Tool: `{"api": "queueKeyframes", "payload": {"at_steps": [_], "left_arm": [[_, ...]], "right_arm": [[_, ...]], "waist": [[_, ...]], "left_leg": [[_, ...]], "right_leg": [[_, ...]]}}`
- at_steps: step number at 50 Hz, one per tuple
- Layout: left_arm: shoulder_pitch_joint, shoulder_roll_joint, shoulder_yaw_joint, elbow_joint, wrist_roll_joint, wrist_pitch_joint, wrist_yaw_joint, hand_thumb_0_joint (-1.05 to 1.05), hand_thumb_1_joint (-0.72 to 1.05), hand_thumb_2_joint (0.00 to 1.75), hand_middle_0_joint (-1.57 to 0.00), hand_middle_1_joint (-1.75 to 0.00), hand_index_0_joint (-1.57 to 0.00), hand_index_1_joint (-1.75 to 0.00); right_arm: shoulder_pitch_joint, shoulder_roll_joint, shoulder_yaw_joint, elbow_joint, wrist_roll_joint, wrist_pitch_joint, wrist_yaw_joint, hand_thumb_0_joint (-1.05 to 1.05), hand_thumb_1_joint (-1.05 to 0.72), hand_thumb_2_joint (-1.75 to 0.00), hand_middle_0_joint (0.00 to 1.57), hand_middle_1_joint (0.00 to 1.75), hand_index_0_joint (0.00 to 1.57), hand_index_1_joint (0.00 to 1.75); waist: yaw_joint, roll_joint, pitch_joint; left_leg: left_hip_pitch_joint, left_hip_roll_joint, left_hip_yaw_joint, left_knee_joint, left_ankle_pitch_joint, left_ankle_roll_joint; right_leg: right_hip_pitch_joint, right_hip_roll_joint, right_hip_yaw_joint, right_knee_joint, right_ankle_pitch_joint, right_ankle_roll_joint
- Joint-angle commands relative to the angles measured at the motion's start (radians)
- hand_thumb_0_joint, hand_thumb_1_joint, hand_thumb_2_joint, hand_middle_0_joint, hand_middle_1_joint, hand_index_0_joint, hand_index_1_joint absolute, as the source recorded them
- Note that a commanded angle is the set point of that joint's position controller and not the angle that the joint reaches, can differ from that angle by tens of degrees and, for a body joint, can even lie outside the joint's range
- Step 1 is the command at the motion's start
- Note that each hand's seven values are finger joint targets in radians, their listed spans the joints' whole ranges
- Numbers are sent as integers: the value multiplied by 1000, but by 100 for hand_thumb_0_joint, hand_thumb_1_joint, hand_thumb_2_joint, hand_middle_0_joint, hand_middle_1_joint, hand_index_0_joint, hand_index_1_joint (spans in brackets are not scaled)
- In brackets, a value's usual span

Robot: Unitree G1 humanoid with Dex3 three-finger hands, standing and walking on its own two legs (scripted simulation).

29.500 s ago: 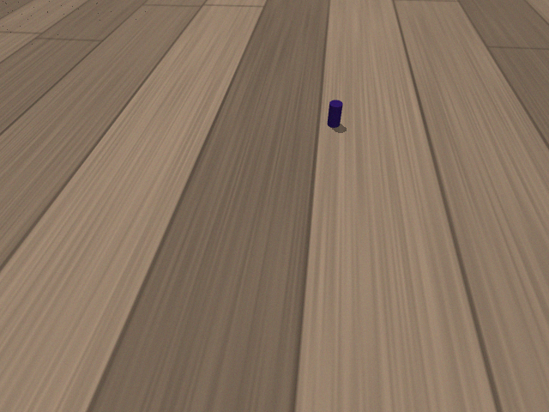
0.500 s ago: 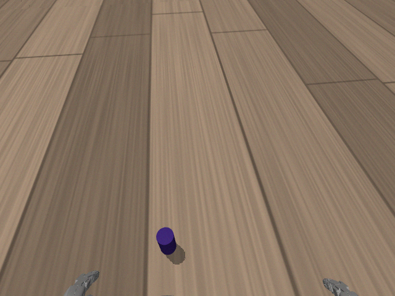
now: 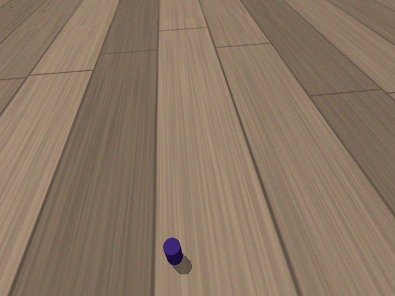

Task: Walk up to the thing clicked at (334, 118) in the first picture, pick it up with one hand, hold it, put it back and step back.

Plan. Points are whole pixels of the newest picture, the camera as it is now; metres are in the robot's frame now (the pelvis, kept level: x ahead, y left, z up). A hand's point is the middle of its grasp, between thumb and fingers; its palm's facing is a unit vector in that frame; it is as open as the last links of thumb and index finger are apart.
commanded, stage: stand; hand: left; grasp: from the side
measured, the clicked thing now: (173, 251) +0.44 +0.18 -0.70
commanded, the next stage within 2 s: step back in 1.40 s
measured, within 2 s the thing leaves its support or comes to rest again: neither
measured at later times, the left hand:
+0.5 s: hand out of the picture +0.05 +0.24 -0.16, palm faces +0.00 -0.94 -0.34, open 7.3 cm
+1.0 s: hand out of the picture +0.09 +0.23 -0.15, palm faces -0.01 -0.94 -0.34, open 7.3 cm
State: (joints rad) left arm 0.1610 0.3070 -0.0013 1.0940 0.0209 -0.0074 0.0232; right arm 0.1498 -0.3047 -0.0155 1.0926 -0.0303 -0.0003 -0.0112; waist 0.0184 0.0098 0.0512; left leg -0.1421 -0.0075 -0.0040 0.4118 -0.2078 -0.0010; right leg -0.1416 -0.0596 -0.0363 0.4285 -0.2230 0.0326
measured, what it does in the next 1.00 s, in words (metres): stands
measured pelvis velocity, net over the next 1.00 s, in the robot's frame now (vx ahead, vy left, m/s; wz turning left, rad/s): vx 0.02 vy -0.01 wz -0.01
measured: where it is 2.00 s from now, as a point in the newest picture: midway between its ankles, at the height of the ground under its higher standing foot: outside the picture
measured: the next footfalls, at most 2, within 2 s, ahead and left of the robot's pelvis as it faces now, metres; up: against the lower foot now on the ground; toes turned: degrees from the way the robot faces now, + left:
none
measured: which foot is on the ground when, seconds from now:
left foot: down 0.00-1.00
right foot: down 0.00-1.00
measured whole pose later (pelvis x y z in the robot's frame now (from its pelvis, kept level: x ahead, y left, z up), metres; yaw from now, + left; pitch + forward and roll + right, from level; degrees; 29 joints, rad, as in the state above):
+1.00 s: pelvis +0.02 -0.01 +0.01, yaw -1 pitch -2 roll +0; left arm 0.09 0.32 0.00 1.17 0.01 -0.01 0.01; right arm 0.11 -0.34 0.00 1.15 -0.02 -0.01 -0.01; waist 0.01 0.01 0.05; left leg -0.10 0.01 0.00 0.31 -0.18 -0.02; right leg -0.10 -0.04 -0.04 0.33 -0.19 0.02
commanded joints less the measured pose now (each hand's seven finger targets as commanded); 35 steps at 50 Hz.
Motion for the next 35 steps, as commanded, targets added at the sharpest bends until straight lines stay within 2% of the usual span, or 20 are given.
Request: {"api": "queueKeyframes", "payload": {"at_steps": [1,7,10,15,18,23,27,30,35], "left_arm": [[-40,203,42,-33,3,-26,10,0,90,90,-20,-30,-20,-30],[-59,206,40,-6,4,-24,6,0,90,90,-20,-30,-20,-30],[-68,213,41,-2,3,-24,5,0,90,90,-20,-30,-20,-30],[-74,215,41,8,2,-28,4,0,90,90,-20,-30,-20,-30],[-82,223,43,18,0,-24,3,0,90,90,-20,-30,-20,-30],[-80,221,41,25,-1,-26,1,0,90,90,-20,-30,-20,-30],[-79,222,42,27,-1,-20,-2,0,90,90,-20,-30,-20,-30],[-80,221,42,24,-1,-21,-3,0,90,90,-20,-30,-20,-30],[-81,221,42,23,-4,-23,-4,0,90,90,-20,-30,-20,-30]], "right_arm": [[-47,-193,-39,-35,6,-26,-11,0,-90,-90,20,30,20,30],[-57,-197,-37,-16,7,-23,-7,0,-90,-90,20,30,20,30],[-52,-203,-38,-7,6,-19,-6,0,-90,-90,20,30,20,30],[-64,-210,-37,-3,10,-22,-6,0,-90,-90,20,30,20,30],[-57,-210,-32,6,9,-21,-6,0,-90,-90,20,30,20,30],[-53,-215,-31,10,10,-21,-5,0,-90,-90,20,30,20,30],[-55,-218,-29,9,11,-19,-4,0,-90,-90,20,30,20,30],[-59,-221,-29,9,11,-20,-4,0,-90,-90,20,30,20,30],[-60,-226,-28,10,11,-26,-6,0,-90,-90,20,30,20,30]], "waist": [[-4,-10,-35],[-7,-20,0],[-8,-14,-10],[-8,-16,-49],[-11,-4,-28],[-11,-24,-29],[-11,-9,-19],[-10,-11,-26],[-11,-6,-62]], "left_leg": [[-8,108,-96,-114,92,20],[-21,104,-93,-136,46,14],[-35,103,-88,-142,9,13],[2,113,-87,-133,76,16],[-24,109,-86,-149,25,14],[-7,115,-85,-145,70,16],[-32,113,-87,-158,2,14],[-19,116,-85,-152,20,15],[7,124,-83,-146,93,16]], "right_leg": [[16,-70,83,-109,78,-43],[0,-66,86,-141,20,-40],[10,-67,91,-153,-11,-40],[33,-75,96,-152,66,-40],[30,-71,92,-154,36,-40],[27,-73,96,-160,50,-42],[17,-67,93,-161,-4,-43],[12,-67,94,-160,16,-41],[47,-76,96,-146,110,-46]]}}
